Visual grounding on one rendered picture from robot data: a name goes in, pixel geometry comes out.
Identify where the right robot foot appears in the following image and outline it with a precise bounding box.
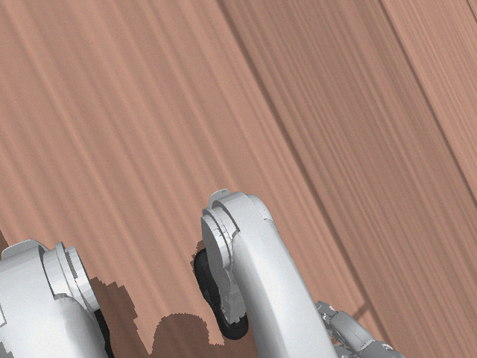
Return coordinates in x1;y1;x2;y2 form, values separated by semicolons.
194;248;248;340

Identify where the right robot arm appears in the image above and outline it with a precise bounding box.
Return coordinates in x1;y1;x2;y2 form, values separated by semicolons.
361;341;405;358

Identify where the left robot foot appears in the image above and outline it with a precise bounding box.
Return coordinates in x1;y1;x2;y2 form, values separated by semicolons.
94;309;115;358

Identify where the right robot hand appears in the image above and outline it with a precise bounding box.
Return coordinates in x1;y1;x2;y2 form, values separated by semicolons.
315;300;376;358

